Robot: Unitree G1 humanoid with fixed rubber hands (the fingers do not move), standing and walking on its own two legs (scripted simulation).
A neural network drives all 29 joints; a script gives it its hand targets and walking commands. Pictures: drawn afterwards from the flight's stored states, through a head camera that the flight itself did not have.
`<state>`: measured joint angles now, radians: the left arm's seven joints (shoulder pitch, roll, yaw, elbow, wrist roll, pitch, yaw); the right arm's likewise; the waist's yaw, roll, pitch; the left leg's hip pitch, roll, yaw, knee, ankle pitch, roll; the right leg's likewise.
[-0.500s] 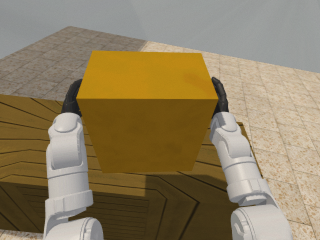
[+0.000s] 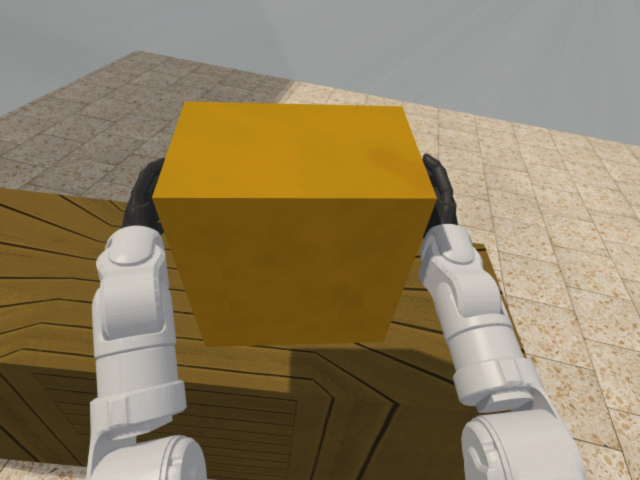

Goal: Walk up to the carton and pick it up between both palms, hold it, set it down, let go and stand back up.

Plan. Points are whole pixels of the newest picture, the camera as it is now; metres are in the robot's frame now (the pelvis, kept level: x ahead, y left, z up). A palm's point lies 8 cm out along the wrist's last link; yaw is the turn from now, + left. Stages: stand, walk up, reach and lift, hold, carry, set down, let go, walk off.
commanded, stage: hold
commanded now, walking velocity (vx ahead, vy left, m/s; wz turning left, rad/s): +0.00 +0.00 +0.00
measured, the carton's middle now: (296, 236) +0.39 +0.01 +0.14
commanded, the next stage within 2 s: none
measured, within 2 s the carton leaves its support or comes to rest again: neither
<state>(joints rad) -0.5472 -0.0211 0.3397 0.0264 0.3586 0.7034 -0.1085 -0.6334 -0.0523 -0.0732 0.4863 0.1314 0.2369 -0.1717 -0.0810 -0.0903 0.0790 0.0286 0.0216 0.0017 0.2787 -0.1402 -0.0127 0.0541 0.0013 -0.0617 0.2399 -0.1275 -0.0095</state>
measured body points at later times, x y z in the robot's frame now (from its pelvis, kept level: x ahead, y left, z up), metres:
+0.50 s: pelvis +0.00 +0.00 +0.00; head -0.03 +0.04 +0.45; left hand +0.37 +0.18 +0.18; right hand +0.37 -0.16 +0.19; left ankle +0.02 +0.13 -0.75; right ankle +0.02 -0.11 -0.75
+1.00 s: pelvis +0.00 +0.00 +0.00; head -0.03 +0.04 +0.45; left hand +0.37 +0.18 +0.18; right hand +0.37 -0.16 +0.19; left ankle +0.02 +0.13 -0.75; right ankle +0.02 -0.11 -0.75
